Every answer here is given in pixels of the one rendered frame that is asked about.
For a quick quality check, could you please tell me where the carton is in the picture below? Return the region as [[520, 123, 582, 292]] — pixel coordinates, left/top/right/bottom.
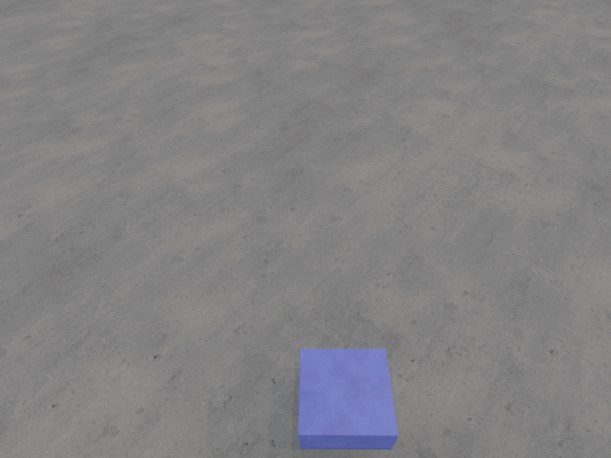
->
[[299, 348, 399, 449]]

